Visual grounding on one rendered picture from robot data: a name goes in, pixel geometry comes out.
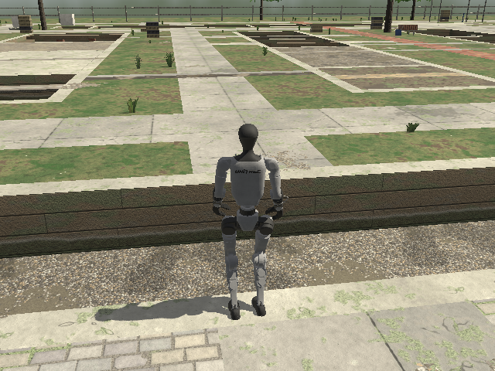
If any robot left hand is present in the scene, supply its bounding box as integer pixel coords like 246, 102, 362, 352
213, 203, 231, 216

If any right robot upper arm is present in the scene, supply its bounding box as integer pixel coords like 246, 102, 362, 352
265, 157, 282, 199

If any left robot upper arm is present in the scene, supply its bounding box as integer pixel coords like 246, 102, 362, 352
214, 157, 232, 198

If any robot torso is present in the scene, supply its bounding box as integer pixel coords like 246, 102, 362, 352
230, 154, 266, 231

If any robot right hand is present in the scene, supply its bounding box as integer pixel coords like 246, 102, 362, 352
265, 207, 283, 220

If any left robot forearm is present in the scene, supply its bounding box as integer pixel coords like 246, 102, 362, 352
213, 187, 223, 208

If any right robot forearm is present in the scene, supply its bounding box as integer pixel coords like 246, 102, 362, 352
273, 188, 283, 211

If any robot right shin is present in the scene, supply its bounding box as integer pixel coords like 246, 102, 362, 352
254, 253, 267, 306

